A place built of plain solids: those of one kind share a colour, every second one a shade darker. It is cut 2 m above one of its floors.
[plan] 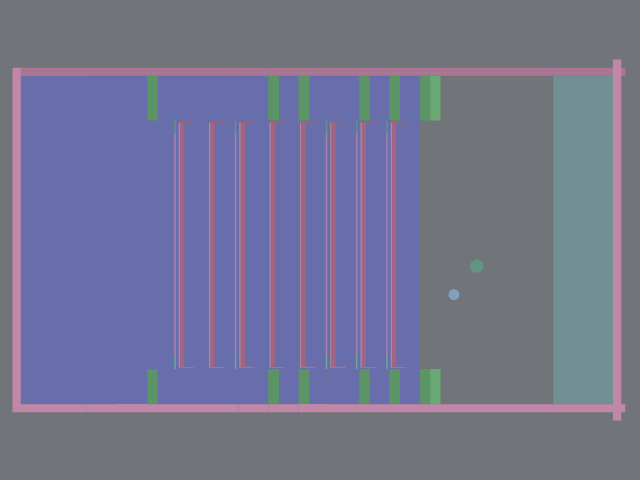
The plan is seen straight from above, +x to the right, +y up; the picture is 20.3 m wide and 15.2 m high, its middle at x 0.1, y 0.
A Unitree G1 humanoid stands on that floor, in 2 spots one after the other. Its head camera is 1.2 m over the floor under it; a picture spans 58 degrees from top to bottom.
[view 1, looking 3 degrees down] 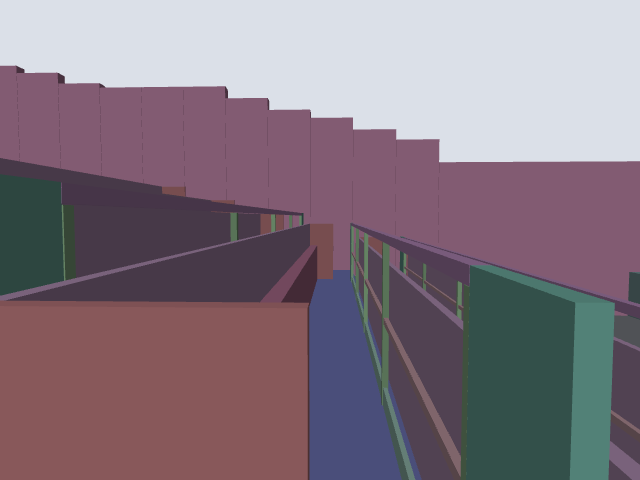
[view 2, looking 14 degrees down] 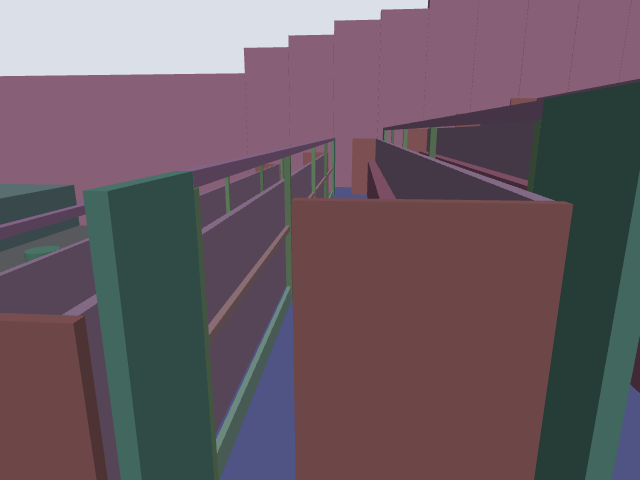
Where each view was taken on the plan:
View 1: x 0.94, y -4.62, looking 92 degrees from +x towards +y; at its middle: seatend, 8.36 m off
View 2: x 0.78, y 4.54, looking -85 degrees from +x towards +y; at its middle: seatend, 0.81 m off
